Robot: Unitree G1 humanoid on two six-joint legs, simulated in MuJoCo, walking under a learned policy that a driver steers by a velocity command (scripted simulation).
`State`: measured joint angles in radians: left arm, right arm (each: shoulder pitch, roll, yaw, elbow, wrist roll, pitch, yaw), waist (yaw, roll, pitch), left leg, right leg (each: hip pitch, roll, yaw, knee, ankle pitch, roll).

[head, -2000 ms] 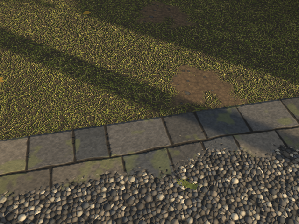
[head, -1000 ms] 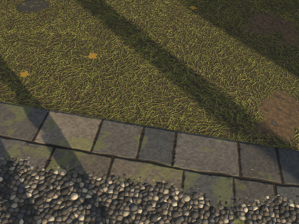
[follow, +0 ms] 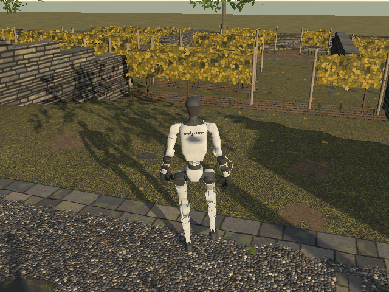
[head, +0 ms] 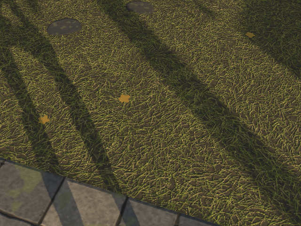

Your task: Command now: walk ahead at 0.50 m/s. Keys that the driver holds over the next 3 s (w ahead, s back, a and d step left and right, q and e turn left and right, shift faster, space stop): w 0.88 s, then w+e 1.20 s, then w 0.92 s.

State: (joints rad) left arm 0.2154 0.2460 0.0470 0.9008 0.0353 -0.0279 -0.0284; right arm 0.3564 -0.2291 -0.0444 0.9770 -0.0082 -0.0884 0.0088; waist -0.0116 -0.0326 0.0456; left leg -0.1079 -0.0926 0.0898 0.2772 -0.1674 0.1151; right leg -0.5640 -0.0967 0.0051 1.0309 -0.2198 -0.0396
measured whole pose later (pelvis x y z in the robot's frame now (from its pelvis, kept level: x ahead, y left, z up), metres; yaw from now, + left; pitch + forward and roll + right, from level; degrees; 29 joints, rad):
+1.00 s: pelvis +0.57 -0.01 -0.02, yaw -1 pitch -1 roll +1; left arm 0.35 0.22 0.04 1.04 -0.01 -0.07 0.00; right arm 0.10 -0.21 -0.05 0.94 -0.04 -0.09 0.01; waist 0.03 -0.03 0.09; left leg -0.30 -0.02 0.16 0.48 0.16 0.21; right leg -0.23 -0.02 0.01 1.10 -0.37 -0.08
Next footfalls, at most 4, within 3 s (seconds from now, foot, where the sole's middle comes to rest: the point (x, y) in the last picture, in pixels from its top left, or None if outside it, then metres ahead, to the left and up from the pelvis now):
0.32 right None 0.35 -0.12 -0.78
0.86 left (135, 192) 0.65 0.07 -0.80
1.34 right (173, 150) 0.91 -0.12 -0.82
1.80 left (148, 112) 1.18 0.01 -0.82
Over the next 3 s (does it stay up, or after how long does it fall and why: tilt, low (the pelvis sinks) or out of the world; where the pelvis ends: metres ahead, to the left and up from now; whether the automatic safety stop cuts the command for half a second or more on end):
stays up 1.48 -0.41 -0.05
